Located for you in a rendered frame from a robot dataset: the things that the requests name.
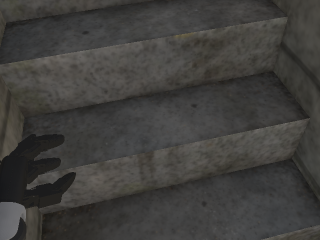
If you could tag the left robot forearm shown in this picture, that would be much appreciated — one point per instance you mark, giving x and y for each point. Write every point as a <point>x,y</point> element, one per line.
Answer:
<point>12,221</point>

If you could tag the left robot hand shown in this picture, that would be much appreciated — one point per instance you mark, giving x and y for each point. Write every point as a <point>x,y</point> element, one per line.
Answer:
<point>19,169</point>

